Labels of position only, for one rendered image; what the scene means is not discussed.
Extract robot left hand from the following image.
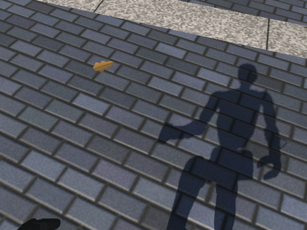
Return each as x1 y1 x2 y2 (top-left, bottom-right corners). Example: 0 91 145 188
17 218 60 230

